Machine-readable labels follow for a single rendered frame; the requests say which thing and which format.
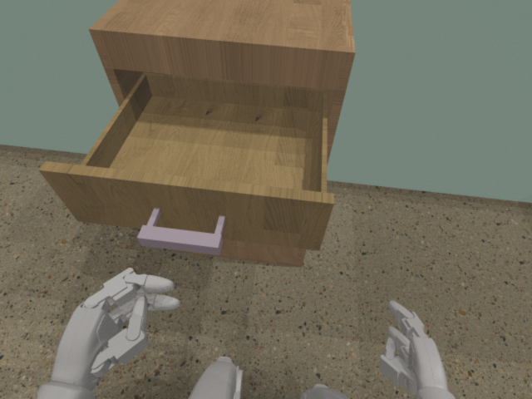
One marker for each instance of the left robot thigh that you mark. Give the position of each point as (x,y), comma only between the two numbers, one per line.
(220,380)

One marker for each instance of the left robot forearm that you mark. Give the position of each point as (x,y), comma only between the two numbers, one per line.
(60,390)

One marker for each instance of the drawer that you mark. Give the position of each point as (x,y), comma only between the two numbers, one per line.
(197,148)

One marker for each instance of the robot right hand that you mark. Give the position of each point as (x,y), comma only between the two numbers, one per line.
(419,364)

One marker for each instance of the robot left hand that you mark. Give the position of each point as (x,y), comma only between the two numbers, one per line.
(80,359)

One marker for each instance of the cabinet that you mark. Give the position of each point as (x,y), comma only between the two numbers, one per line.
(303,43)

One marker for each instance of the handle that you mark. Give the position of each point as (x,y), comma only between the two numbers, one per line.
(179,239)

